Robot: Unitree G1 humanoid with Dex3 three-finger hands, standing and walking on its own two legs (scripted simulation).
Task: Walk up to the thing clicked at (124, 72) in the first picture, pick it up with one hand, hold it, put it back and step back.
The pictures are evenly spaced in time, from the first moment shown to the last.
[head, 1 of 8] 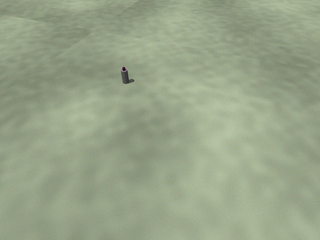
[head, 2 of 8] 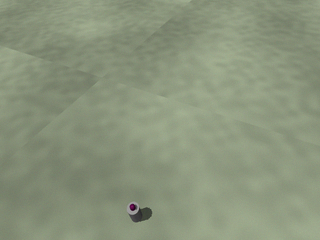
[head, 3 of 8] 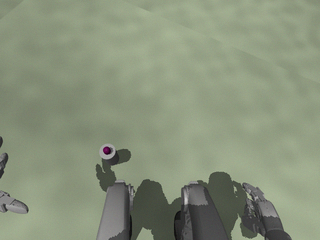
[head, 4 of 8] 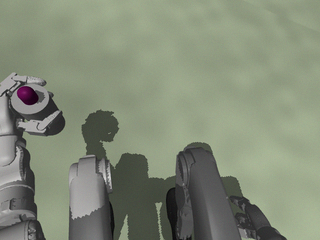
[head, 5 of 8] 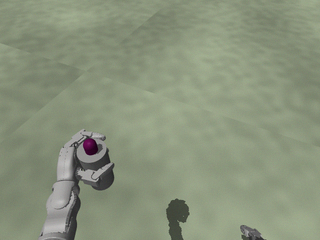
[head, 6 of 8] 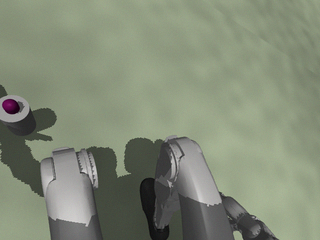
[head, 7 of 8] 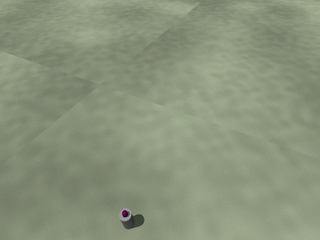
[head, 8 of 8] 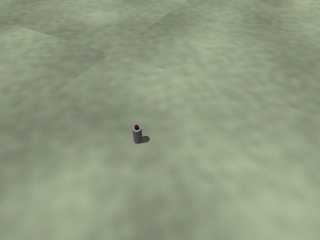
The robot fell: no
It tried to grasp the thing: yes
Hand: left
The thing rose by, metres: 0.67
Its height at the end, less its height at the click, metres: +0.00
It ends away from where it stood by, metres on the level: 0.02
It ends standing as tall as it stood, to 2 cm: yes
